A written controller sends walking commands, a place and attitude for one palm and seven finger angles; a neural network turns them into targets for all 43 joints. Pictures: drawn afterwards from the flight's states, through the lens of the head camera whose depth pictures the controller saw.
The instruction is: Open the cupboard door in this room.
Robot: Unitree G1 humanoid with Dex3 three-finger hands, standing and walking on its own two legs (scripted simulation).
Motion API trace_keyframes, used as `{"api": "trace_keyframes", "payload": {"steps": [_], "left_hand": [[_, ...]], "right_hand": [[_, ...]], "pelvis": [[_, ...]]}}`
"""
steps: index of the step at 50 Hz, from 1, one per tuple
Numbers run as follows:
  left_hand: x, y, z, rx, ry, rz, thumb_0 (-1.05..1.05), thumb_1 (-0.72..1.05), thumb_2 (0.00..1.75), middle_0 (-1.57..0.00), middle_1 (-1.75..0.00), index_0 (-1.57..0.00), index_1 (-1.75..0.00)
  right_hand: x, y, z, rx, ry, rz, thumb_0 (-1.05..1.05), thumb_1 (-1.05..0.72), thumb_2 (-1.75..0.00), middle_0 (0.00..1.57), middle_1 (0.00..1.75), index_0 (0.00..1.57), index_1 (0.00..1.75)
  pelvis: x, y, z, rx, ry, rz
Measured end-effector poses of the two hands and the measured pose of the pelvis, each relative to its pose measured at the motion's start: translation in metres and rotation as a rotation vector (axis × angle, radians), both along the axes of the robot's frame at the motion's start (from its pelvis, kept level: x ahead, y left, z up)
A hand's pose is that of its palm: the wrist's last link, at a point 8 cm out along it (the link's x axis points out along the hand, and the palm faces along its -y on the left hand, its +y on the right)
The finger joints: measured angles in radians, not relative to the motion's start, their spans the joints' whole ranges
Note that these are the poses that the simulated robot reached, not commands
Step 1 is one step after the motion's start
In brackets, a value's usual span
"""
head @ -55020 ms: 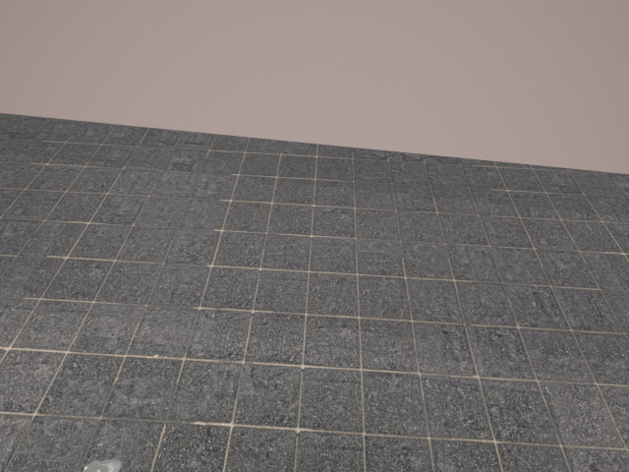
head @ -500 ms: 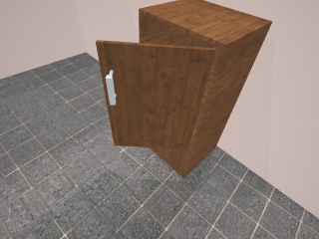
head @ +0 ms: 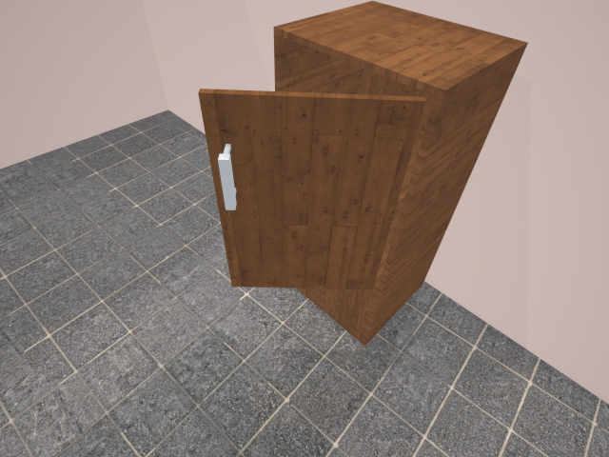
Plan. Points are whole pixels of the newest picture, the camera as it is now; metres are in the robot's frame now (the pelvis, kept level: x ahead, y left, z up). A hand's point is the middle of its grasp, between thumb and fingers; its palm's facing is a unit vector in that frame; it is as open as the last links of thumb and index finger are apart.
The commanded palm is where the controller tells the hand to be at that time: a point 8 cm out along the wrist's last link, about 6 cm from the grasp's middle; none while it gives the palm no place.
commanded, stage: shuffle to correct the standing spot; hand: left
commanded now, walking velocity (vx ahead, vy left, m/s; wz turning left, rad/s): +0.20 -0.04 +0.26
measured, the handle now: (229, 177) +0.64 +0.20 +0.00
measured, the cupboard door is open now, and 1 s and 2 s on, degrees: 44 44 44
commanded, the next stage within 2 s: come to a stop and stand still in 0.68 s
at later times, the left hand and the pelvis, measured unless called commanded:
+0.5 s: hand out of the picture +0.12 +0.24 -0.17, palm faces +0.04 -0.98 -0.17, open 7.4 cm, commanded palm none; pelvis +0.08 +0.05 +0.00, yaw +1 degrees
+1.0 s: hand (192, 449) +0.18 +0.19 -0.18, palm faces +0.08 -0.98 -0.18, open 7.3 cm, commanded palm none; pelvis +0.15 +0.00 -0.01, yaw +3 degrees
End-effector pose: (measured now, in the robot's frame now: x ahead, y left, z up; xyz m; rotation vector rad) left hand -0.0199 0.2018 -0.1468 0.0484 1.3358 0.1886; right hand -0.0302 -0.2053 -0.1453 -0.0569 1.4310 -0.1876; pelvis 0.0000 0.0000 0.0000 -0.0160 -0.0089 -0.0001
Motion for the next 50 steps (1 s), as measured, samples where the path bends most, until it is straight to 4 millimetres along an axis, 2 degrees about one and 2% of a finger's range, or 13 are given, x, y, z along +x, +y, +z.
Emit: {"api": "trace_keyframes", "payload": {"steps": [7,9,12,15,21,26,30,32,35,38,42,45,50], "left_hand": [[-0.006,0.021,-0.002,-0.013,0.047,0.010,0.00,0.91,0.90,-0.20,-0.30,-0.20,-0.30],[-0.003,0.031,-0.007,-0.026,0.058,0.022,0.00,0.91,0.90,-0.20,-0.30,-0.20,-0.30],[0.003,0.051,-0.022,-0.041,0.084,0.028,0.00,0.91,0.90,-0.20,-0.30,-0.20,-0.30],[0.021,0.068,-0.022,-0.033,0.103,-0.009,0.01,0.91,0.90,-0.20,-0.30,-0.20,-0.30],[0.087,0.088,0.000,0.012,0.004,-0.047,0.01,0.91,0.90,-0.19,-0.30,-0.20,-0.30],[0.142,0.082,0.011,0.037,-0.065,-0.086,0.01,0.92,0.90,-0.19,-0.30,-0.20,-0.30],[0.179,0.066,0.011,0.052,-0.116,-0.107,0.00,0.92,0.90,-0.19,-0.30,-0.20,-0.30],[0.191,0.057,0.009,0.057,-0.134,-0.102,0.00,0.91,0.90,-0.19,-0.30,-0.20,-0.30],[0.198,0.050,0.009,0.062,-0.151,-0.054,0.00,0.93,0.90,-0.20,-0.30,-0.20,-0.30],[0.199,0.049,0.005,0.063,-0.128,-0.035,-0.01,0.94,0.90,-0.20,-0.30,-0.20,-0.30],[0.197,0.048,-0.013,0.029,-0.075,-0.033,-0.01,0.94,0.90,-0.20,-0.30,-0.20,-0.30],[0.194,0.045,-0.018,0.024,-0.026,-0.039,0.00,0.94,0.90,-0.20,-0.30,-0.20,-0.30],[0.194,0.034,-0.003,0.043,-0.011,-0.029,0.00,0.93,0.90,-0.20,-0.30,-0.20,-0.30]], "right_hand": [[0.045,0.000,0.012,-0.045,-0.089,0.032,0.02,-0.93,-0.90,0.20,0.30,0.20,0.29],[0.060,0.005,0.013,-0.064,-0.107,0.057,0.02,-0.93,-0.90,0.20,0.30,0.20,0.29],[0.077,0.016,0.003,-0.099,-0.136,0.086,0.01,-0.92,-0.90,0.20,0.30,0.20,0.29],[0.081,0.028,0.004,-0.100,-0.127,0.074,0.01,-0.92,-0.90,0.20,0.30,0.20,0.29],[0.079,0.050,0.011,-0.055,-0.067,0.052,0.00,-0.91,-0.90,0.20,0.30,0.20,0.29],[0.080,0.052,0.006,-0.016,-0.020,0.014,0.00,-0.91,-0.90,0.20,0.30,0.21,0.30],[0.087,0.037,-0.005,-0.001,0.017,-0.010,0.00,-0.91,-0.90,0.20,0.30,0.21,0.30],[0.095,0.026,-0.011,-0.005,0.035,-0.004,0.01,-0.91,-0.90,0.20,0.30,0.21,0.30],[0.116,0.011,-0.009,-0.032,0.045,0.027,0.01,-0.91,-0.90,0.20,0.30,0.21,0.30],[0.148,-0.001,-0.002,-0.069,0.001,0.055,0.01,-0.91,-0.90,0.20,0.30,0.20,0.29],[0.187,-0.011,-0.001,-0.124,-0.094,0.083,0.01,-0.91,-0.90,0.20,0.30,0.20,0.29],[0.205,-0.014,0.003,-0.132,-0.129,0.090,0.00,-0.91,-0.90,0.20,0.30,0.20,0.29],[0.224,-0.020,0.003,-0.096,-0.133,0.119,0.00,-0.91,-0.90,0.20,0.30,0.20,0.29]], "pelvis": [[0.016,0.021,0.003,-0.012,-0.007,0.046],[0.023,0.031,-0.001,-0.010,-0.009,0.057],[0.035,0.049,-0.016,-0.025,-0.001,0.062],[0.042,0.056,-0.014,0.003,0.003,0.040],[0.062,0.059,0.001,0.016,0.015,0.025],[0.080,0.051,0.004,0.021,0.013,0.022],[0.099,0.036,-0.004,0.031,0.011,0.025],[0.106,0.030,-0.008,0.017,0.007,0.029],[0.116,0.025,-0.007,-0.004,0.006,0.048],[0.125,0.022,-0.006,-0.013,0.006,0.059],[0.137,0.022,-0.015,-0.029,0.005,0.052],[0.143,0.017,-0.015,0.001,0.002,0.039],[0.147,0.004,-0.006,0.005,-0.002,0.045]]}}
